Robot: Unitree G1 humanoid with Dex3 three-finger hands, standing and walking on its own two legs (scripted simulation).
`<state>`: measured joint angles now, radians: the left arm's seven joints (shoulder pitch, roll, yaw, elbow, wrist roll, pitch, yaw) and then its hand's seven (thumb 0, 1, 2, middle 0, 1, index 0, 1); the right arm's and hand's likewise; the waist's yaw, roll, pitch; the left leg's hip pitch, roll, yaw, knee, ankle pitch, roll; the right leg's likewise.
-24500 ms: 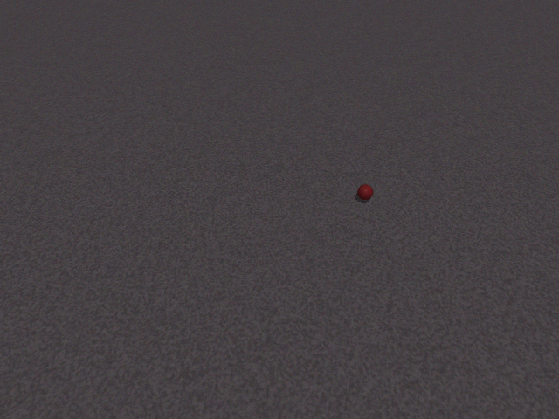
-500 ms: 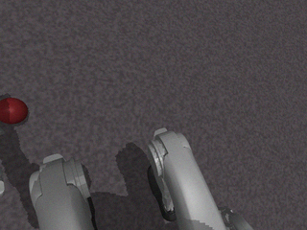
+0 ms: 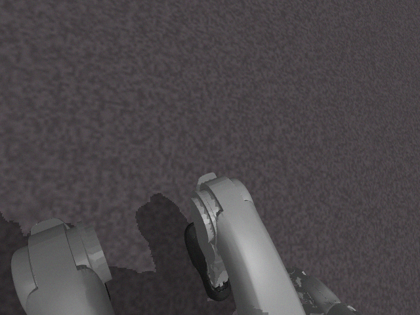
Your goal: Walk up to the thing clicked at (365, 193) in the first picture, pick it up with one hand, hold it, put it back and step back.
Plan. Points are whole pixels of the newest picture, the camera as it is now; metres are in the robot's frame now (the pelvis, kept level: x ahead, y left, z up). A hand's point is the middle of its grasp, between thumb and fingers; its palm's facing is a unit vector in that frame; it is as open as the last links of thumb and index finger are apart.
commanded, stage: rest palm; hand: left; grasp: from above
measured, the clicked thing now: out of the picture +0.46 +0.33 -0.27
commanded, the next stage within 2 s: close in 0.98 s
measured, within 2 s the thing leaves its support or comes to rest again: neither
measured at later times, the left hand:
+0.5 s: hand out of the picture +0.44 +0.32 -0.24, palm faces -0.44 -0.18 -0.88, open 14.1 cm
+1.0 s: hand out of the picture +0.45 +0.32 -0.25, palm faces -0.44 -0.18 -0.88, open 13.8 cm
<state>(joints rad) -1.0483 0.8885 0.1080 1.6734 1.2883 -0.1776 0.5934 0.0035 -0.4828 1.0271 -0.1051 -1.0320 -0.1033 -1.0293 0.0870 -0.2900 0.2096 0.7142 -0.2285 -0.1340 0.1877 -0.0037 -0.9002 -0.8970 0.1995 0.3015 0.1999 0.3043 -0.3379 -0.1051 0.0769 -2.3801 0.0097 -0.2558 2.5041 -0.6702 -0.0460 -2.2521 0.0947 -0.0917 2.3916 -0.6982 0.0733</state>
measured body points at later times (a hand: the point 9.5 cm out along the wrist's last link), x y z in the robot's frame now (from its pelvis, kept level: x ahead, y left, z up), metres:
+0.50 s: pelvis +0.00 +0.00 +0.00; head +0.27 +0.13 +0.34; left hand +0.46 +0.33 -0.19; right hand +0.05 -0.26 -0.06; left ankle +0.07 +0.14 -0.27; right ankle +0.10 -0.13 -0.27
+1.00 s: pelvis +0.00 +0.01 +0.00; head +0.27 +0.14 +0.33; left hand +0.46 +0.33 -0.20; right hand +0.05 -0.24 -0.06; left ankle +0.07 +0.14 -0.27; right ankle +0.10 -0.13 -0.27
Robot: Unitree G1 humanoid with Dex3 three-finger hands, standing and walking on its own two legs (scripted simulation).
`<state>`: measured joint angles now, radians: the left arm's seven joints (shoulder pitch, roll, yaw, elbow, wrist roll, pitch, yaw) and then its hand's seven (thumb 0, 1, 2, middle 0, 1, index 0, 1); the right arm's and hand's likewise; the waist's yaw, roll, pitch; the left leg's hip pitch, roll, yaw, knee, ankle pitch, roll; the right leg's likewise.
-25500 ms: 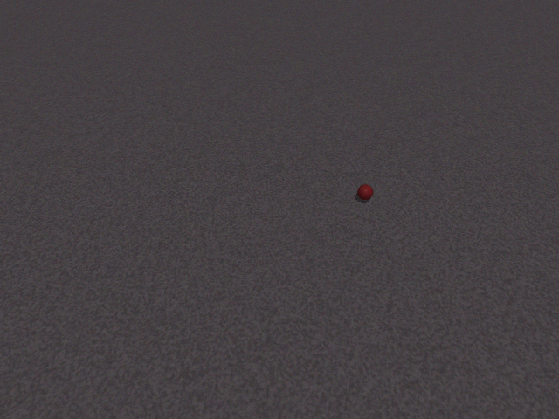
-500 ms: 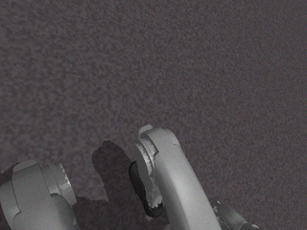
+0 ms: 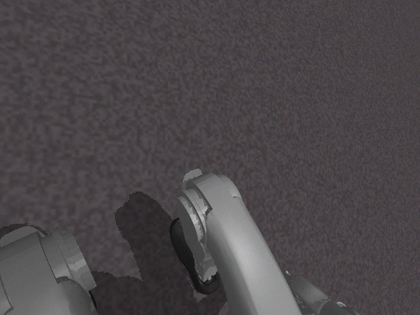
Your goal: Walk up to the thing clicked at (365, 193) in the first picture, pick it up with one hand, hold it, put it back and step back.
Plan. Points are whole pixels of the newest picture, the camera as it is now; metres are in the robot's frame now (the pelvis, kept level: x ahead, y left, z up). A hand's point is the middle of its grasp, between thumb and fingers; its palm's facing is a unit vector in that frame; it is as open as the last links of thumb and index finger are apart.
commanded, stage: close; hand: left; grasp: from above
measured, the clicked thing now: out of the picture +0.44 +0.35 -0.26
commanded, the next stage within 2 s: settle in 1.46 s
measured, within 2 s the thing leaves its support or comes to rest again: leaves its support in 1.84 s
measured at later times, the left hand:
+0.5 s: hand out of the picture +0.42 +0.34 -0.25, palm faces -0.42 -0.19 -0.89, open 12.4 cm
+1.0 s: hand out of the picture +0.43 +0.33 -0.25, palm faces -0.43 -0.20 -0.88, open 9.9 cm
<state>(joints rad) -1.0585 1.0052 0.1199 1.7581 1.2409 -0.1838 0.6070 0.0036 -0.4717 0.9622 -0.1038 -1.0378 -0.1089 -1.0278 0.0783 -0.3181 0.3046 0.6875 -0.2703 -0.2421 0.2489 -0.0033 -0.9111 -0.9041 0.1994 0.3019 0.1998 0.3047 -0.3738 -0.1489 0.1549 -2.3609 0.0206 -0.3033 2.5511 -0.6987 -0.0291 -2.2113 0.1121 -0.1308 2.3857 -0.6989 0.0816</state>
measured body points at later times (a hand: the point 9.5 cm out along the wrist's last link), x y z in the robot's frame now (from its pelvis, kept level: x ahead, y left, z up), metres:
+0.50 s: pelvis +0.00 +0.00 +0.00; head +0.26 +0.14 +0.34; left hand +0.44 +0.34 -0.20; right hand +0.07 -0.25 -0.05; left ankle +0.06 +0.13 -0.27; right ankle +0.11 -0.13 -0.27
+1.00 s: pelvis +0.00 +0.00 +0.00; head +0.26 +0.14 +0.33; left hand +0.44 +0.34 -0.20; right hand +0.07 -0.24 -0.05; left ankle +0.06 +0.13 -0.27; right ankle +0.11 -0.13 -0.27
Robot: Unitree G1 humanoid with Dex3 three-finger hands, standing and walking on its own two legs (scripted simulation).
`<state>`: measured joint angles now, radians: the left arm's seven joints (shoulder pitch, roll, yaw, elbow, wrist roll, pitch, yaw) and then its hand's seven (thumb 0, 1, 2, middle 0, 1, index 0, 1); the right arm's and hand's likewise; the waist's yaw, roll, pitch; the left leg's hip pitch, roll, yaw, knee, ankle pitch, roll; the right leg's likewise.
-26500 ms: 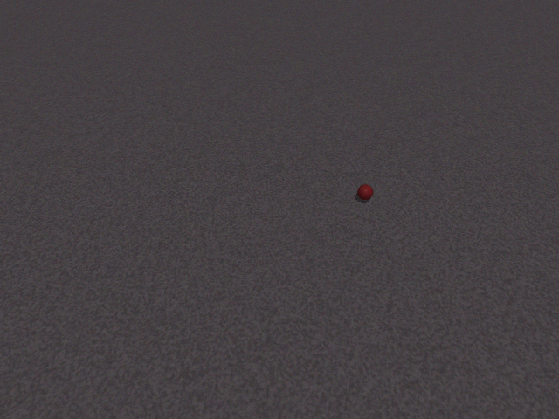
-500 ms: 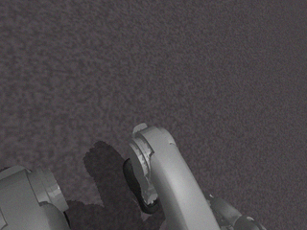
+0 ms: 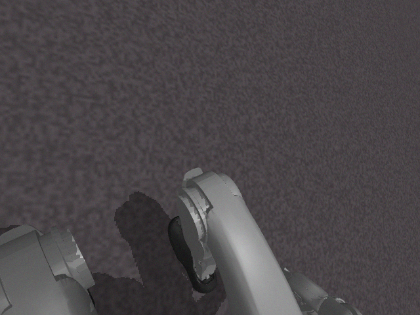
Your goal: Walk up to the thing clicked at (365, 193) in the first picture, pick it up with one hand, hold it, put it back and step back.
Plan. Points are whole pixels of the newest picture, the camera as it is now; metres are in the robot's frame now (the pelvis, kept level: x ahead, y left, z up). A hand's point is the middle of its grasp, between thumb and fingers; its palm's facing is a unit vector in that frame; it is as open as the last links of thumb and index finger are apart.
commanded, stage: close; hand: left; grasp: from above
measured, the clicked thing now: out of the picture +0.45 +0.34 -0.27
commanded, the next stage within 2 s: settle in 0.46 s
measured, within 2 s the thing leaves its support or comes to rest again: leaves its support in 0.84 s
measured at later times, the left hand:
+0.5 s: hand out of the picture +0.43 +0.34 -0.25, palm faces -0.41 -0.20 -0.89, open 9.8 cm
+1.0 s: hand out of the picture +0.44 +0.36 -0.22, palm faces -0.39 -0.17 -0.91, open 9.8 cm
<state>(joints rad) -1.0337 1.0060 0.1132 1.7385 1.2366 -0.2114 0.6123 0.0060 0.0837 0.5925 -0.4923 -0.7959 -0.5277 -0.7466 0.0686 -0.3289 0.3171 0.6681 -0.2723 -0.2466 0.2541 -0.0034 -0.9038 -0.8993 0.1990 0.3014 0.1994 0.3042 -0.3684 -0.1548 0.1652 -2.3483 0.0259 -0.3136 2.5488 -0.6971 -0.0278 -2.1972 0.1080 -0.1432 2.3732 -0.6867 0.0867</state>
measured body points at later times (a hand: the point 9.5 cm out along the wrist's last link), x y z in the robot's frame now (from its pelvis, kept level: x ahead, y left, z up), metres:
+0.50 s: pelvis +0.00 +0.00 +0.00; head +0.27 +0.15 +0.33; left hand +0.45 +0.35 -0.20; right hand +0.07 -0.25 -0.05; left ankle +0.06 +0.13 -0.27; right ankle +0.12 -0.13 -0.27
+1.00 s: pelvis +0.01 +0.00 +0.00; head +0.26 +0.14 +0.35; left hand +0.45 +0.36 -0.17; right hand +0.08 -0.25 -0.06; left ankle +0.06 +0.13 -0.27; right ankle +0.12 -0.13 -0.27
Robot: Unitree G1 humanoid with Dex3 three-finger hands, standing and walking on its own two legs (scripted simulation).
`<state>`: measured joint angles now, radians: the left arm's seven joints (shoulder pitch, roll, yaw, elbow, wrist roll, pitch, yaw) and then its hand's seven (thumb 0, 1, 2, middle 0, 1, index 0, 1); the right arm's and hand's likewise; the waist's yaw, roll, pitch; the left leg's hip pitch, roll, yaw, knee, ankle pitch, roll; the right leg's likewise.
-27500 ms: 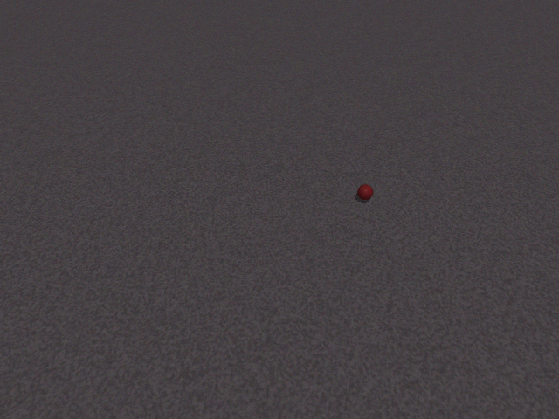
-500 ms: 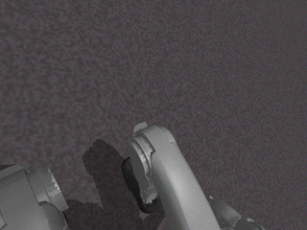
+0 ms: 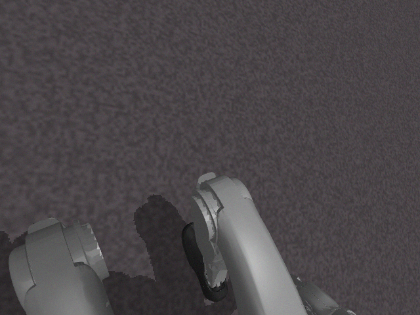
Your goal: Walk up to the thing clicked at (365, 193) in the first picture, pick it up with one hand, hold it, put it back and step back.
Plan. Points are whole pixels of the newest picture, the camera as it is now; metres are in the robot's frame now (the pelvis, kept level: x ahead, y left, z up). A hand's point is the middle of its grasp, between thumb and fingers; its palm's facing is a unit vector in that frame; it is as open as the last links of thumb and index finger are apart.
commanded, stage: settle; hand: left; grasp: from above
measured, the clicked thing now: out of the picture +0.45 +0.36 -0.23
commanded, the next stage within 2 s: lift in 0.52 s
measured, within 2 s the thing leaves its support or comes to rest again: neither
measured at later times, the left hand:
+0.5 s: hand out of the picture +0.43 +0.35 -0.13, palm faces -0.42 -0.14 -0.90, open 9.8 cm
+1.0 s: hand out of the picture +0.39 +0.36 -0.05, palm faces -0.44 -0.16 -0.89, open 9.8 cm
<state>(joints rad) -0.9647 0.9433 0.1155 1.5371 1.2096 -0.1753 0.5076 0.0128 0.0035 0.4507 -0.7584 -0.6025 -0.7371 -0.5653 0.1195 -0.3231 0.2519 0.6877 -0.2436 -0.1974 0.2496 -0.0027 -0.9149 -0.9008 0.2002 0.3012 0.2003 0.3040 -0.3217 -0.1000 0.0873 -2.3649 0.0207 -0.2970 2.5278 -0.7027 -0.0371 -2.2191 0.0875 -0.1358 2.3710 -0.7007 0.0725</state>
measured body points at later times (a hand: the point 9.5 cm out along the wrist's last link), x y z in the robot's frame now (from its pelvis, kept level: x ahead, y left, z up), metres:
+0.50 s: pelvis -0.01 -0.01 +0.02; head +0.21 +0.09 +0.40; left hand +0.45 +0.36 -0.08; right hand +0.09 -0.27 -0.08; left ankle +0.06 +0.14 -0.27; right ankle +0.11 -0.13 -0.27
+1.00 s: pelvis -0.01 -0.01 +0.07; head +0.19 +0.08 +0.46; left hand +0.41 +0.36 +0.00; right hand +0.09 -0.26 -0.04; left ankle +0.06 +0.14 -0.27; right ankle +0.11 -0.13 -0.27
